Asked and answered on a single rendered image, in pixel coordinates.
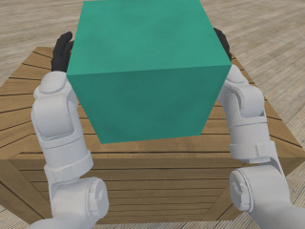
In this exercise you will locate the robot right forearm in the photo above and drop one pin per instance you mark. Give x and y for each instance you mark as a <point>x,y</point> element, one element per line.
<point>243,105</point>

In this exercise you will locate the robot left forearm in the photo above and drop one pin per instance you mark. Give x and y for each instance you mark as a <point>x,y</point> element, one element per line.
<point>59,131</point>

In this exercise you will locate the robot right upper arm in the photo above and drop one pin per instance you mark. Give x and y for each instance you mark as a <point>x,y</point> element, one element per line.
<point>262,192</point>

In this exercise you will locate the left robot hand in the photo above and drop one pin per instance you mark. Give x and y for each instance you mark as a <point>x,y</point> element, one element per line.
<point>61,53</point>

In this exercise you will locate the carton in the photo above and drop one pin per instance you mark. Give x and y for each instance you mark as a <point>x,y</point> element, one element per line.
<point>146,69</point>

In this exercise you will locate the robot left upper arm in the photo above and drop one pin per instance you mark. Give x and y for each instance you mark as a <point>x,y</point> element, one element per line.
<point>78,205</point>

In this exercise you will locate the pedestal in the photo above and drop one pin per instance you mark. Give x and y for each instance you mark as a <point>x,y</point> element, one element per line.
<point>175,179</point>

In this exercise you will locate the right robot hand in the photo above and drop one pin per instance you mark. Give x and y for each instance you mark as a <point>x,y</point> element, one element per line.
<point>222,38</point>

